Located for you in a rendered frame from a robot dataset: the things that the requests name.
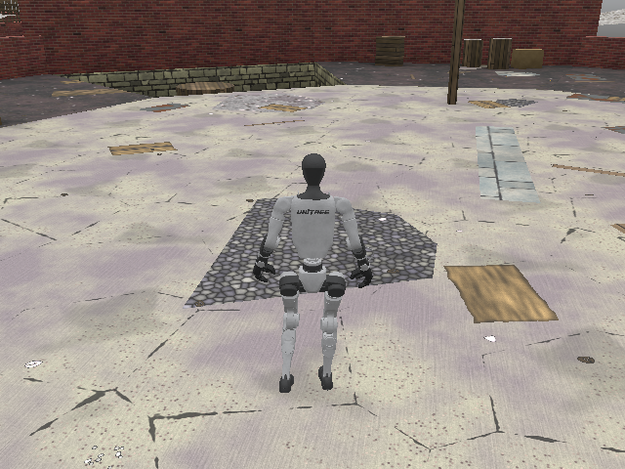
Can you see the robot right forearm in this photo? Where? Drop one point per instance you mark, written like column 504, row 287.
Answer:
column 361, row 256

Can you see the robot right foot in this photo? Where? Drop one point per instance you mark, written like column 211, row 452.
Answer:
column 326, row 382

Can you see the robot right upper arm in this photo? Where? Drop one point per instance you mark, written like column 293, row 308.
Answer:
column 344, row 206

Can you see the robot left upper arm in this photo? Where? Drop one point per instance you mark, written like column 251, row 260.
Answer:
column 282, row 205

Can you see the robot left forearm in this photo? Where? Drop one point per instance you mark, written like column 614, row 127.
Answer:
column 264, row 254

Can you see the robot right shin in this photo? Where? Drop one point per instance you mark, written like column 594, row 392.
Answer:
column 328, row 344

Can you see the left robot hand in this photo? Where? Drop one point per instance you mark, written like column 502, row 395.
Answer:
column 267, row 268

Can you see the right robot hand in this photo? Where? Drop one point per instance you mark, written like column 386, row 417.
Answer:
column 358, row 273

